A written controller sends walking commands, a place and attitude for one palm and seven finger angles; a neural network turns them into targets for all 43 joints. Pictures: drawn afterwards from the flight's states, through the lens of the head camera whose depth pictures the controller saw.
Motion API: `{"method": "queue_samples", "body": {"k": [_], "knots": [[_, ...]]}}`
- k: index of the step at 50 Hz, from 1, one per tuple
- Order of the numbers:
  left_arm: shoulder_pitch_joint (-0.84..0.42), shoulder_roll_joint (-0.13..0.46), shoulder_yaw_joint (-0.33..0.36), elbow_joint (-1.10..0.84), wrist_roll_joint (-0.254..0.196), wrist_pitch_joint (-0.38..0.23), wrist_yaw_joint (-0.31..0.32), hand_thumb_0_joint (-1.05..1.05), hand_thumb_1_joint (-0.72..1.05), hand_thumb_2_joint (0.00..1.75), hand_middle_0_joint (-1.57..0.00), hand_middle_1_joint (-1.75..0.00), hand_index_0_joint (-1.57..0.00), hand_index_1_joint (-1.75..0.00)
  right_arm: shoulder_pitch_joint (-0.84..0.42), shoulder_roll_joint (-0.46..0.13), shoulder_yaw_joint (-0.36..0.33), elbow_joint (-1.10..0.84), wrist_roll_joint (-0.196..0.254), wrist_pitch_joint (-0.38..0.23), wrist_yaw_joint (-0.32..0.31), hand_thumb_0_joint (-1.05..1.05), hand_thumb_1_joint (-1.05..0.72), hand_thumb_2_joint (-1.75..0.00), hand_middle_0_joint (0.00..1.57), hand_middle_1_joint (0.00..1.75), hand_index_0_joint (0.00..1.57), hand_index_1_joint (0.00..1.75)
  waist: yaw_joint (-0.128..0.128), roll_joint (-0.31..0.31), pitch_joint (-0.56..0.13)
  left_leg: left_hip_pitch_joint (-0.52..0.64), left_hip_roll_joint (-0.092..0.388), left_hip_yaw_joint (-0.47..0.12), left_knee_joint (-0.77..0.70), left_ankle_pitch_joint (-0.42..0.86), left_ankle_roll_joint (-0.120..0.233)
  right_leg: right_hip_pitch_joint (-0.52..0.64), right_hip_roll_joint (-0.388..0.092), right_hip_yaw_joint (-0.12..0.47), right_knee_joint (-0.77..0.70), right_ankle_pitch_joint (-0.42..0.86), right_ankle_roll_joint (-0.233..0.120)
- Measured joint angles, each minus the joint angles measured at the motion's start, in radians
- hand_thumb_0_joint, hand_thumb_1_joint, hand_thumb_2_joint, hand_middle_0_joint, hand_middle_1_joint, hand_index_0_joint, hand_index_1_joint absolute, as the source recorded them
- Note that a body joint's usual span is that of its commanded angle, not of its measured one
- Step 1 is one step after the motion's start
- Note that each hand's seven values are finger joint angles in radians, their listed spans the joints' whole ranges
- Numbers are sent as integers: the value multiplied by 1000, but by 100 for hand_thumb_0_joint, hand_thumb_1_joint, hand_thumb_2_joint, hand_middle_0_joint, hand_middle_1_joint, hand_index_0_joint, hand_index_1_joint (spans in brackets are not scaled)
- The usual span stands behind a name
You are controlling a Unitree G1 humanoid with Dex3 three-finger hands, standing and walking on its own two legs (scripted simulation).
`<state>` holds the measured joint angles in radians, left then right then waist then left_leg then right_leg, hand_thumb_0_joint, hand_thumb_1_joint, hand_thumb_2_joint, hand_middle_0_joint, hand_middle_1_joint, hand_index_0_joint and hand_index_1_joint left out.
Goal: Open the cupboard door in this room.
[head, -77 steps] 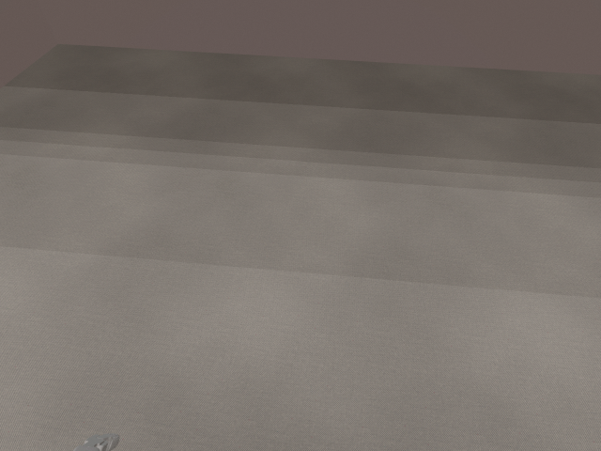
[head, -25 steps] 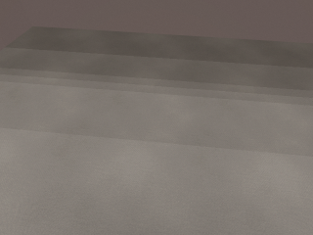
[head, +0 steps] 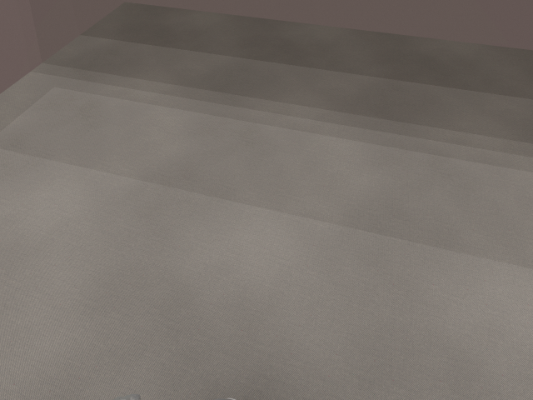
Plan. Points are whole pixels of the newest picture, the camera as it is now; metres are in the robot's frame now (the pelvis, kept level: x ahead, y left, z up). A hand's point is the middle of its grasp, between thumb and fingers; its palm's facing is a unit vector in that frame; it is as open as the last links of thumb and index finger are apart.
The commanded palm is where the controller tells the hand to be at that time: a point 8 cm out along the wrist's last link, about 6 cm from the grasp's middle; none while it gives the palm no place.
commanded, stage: turn or walk to find it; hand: left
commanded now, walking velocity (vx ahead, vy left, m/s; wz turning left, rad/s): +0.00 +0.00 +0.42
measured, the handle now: out of the picture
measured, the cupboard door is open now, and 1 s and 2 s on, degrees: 0 0 0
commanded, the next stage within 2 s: stand and wait in 1.78 s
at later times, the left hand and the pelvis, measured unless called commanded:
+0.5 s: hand out of the picture -0.06 +0.24 -0.18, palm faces +0.27 -0.93 -0.25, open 7.4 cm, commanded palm none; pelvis -0.03 +0.03 +0.00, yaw +13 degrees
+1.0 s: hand out of the picture -0.04 +0.20 -0.14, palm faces +0.44 -0.86 -0.26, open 7.4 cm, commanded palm none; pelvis -0.03 -0.01 +0.01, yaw +26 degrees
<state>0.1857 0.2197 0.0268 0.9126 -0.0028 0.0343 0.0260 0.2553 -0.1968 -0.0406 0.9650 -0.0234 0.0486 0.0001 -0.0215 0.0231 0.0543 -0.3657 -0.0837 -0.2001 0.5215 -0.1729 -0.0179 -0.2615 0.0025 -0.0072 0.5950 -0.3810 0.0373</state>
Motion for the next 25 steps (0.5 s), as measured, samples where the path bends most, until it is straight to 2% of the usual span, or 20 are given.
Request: {"method": "queue_samples", "body": {"k": [1, 2, 4, 7, 9, 12, 16, 18, 19, 20, 21, 23, 25], "knots": [[6, -1, 1, -5, 5, -8, 2, 0, 90, 90, -20, -30, -20, -30, 0, -7, -6, -3, 4, 4, 2, 1, -90, -90, 21, 30, 20, 30, 4, 3, -4, -22, -1, 4, 39, -29, 2, 18, -3, -3, -48, 32, -20], [8, -7, 0, -5, 9, -11, 4, 0, 90, 90, -20, -30, -20, -30, -5, -17, -15, -2, 4, 9, 2, 1, -91, -90, 21, 30, 20, 30, 4, 15, 1, -48, 4, 16, 113, -110, 1, 17, 0, -16, -39, 43, -38], [22, -16, -2, -5, 15, -14, 7, 0, 90, 90, -20, -30, -20, -30, -13, -34, -30, 2, 1, 21, 4, 1, -91, -90, 21, 30, 20, 30, 5, 18, 2, -106, 6, 65, 305, -221, 1, 27, -12, -36, -30, 46, -57], [47, -22, -4, 4, 20, -15, 8, 0, 90, 90, -20, -30, -20, -30, -27, -55, -45, 3, 0, 27, 11, 1, -91, -90, 21, 30, 20, 30, 3, 7, 1, -156, 32, 134, 535, -215, -11, 57, -37, -59, -56, 57, -58], [59, -22, -6, 10, 22, -14, 6, 0, 90, 90, -20, -30, -20, -30, -33, -63, -49, 2, 1, 28, 14, 1, -91, -90, 20, 30, 20, 30, 1, -4, -1, -154, 55, 163, 592, -199, -21, 69, -53, -77, -68, 61, -55], [72, -20, -6, 16, 27, -16, 4, 0, 90, 90, -20, -30, -20, -30, -45, -67, -47, 4, 2, 31, 15, 1, -91, -90, 20, 30, 20, 30, 7, -25, -1, -107, 83, 193, 539, -218, -32, 72, -77, -102, -73, 62, -49], [83, -10, -3, 18, 32, -19, -1, 0, 90, 90, -21, -30, -21, -30, -76, -63, -35, 5, 8, 28, 15, 1, -91, -90, 20, 30, 20, 30, 30, -51, 9, -8, 98, 224, 340, -262, -29, 54, -108, -132, -50, 52, -32], [89, 0, 2, 24, 31, -18, -2, 0, 90, 90, -21, -30, -21, -30, -92, -58, -26, -2, 10, 18, 15, 1, -91, -90, 20, 30, 20, 30, 37, -63, 14, 54, 97, 242, 202, -225, -22, 37, -124, -148, -18, 37, -17], [95, 5, 4, 27, 28, -15, -3, 0, 90, 90, -21, -30, -21, -30, -97, -58, -22, -9, 11, 10, 16, 1, -91, -90, 20, 30, 20, 30, 38, -66, 13, 93, 98, 250, 110, -162, -16, 23, -131, -156, 10, 23, -8], [100, 11, 8, 28, 23, -9, -4, 0, 90, 90, -21, -30, -21, -30, -101, -57, -19, -17, 8, -1, 17, 1, -91, -90, 20, 30, 20, 30, 38, -66, 10, 112, 98, 249, 56, -123, 4, -5, -138, -160, 59, 8, 0], [96, 23, 13, 34, 21, 1, -3, 0, 90, 90, -21, -30, -21, -30, -112, -47, -16, -19, 8, -9, 16, 1, -91, -90, 20, 30, 20, 30, 43, -84, 18, 105, 86, 252, 68, -138, 21, -38, -145, -135, 136, -57, 7], [89, 41, 22, 49, 20, 24, 2, 0, 90, 90, -20, -30, -20, -30, -123, -25, -7, -24, 6, -20, 12, 1, -91, -90, 20, 30, 20, 30, 50, -100, 24, 104, 77, 252, 78, -165, 39, -106, -127, -80, 303, -141, 17], [78, 50, 28, 62, 18, 37, 0, 0, 90, 90, -20, -30, -20, -30, -121, -8, 2, -29, 3, -26, 4, 1, -91, -90, 20, 30, 20, 30, 48, -94, 22, 115, 75, 237, 51, -155, 43, -154, -107, -58, 416, -128, 24]]}}
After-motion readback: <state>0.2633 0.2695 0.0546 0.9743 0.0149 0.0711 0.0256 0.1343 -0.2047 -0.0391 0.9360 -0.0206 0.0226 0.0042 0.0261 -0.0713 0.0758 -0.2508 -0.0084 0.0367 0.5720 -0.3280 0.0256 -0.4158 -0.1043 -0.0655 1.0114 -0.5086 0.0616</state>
